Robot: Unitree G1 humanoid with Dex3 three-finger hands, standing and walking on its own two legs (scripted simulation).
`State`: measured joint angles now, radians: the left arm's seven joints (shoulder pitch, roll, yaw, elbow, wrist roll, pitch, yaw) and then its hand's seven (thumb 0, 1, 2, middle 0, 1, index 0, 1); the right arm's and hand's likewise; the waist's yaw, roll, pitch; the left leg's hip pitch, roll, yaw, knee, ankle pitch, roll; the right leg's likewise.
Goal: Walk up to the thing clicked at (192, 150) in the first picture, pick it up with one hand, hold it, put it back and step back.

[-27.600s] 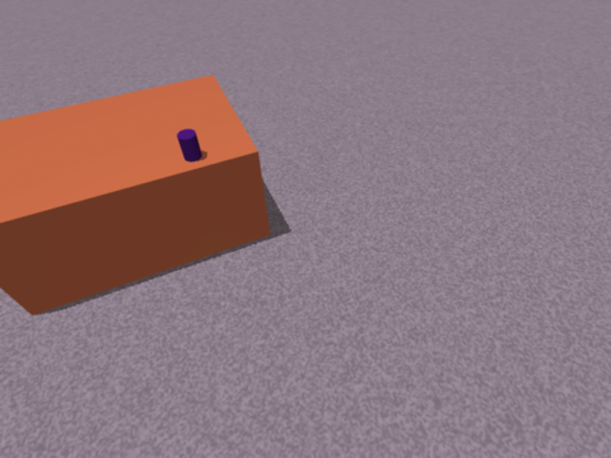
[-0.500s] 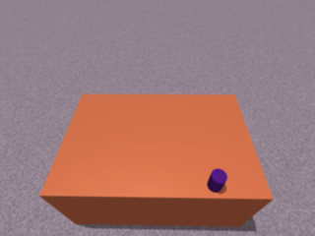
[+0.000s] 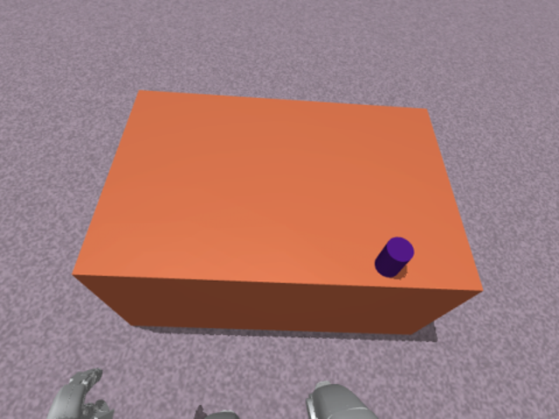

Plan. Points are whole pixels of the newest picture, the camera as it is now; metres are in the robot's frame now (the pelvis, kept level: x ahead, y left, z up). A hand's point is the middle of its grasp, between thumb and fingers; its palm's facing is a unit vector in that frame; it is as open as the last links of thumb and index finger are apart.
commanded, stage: step back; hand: right
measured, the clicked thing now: (393, 257) +0.45 -0.28 -0.26
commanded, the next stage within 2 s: none
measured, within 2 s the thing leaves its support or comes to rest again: neither
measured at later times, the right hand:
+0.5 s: hand out of the picture +0.00 -0.28 -0.15, palm faces +0.03 +0.93 -0.38, open 7.4 cm
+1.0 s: hand out of the picture -0.12 -0.26 -0.11, palm faces +0.01 +0.90 -0.45, open 7.4 cm
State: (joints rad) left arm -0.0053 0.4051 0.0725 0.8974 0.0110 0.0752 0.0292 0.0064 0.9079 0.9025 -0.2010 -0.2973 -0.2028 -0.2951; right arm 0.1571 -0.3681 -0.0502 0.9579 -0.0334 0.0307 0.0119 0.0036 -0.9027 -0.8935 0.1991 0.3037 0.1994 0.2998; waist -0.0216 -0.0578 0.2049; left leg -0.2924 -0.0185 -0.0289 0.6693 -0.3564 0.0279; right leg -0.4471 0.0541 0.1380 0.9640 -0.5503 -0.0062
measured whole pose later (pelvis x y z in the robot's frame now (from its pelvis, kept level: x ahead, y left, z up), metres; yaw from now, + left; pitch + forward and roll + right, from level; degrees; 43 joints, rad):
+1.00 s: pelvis -0.23 +0.01 +0.01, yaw -5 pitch -2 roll -2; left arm 0.19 0.41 0.10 0.83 0.02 0.08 0.01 0.01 0.91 0.90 -0.20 -0.30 -0.20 -0.30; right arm 0.12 -0.36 -0.04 0.80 -0.03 0.01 -0.01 0.01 -0.90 -0.89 0.20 0.30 0.20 0.30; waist 0.01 -0.04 0.19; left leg -0.36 0.05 0.01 0.57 -0.19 0.02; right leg -0.36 0.07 0.14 1.06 -0.50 0.05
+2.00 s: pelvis -0.56 -0.05 +0.00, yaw -2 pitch -2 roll +1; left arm 0.23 0.36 0.07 0.89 0.05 0.03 0.01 0.01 0.90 0.90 -0.21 -0.30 -0.21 -0.30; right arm 0.16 -0.42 -0.06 0.87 -0.02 0.06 -0.01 0.01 -0.90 -0.89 0.20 0.30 0.20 0.30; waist 0.04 0.04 0.12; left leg -0.50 -0.09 -0.13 1.12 -0.45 -0.03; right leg -0.30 -0.02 0.00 0.66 -0.33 -0.02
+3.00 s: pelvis -0.55 -0.03 +0.01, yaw +1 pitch -2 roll +0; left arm 0.08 0.37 0.03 1.06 0.01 -0.02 0.01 0.01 0.91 0.90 -0.20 -0.30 -0.20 -0.30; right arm 0.05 -0.33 -0.03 1.07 -0.02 -0.01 0.00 0.01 -0.90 -0.89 0.20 0.30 0.20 0.30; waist 0.01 0.00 0.07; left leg -0.18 0.01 0.02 0.49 -0.27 0.00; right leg -0.16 -0.02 0.01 0.49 -0.29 0.02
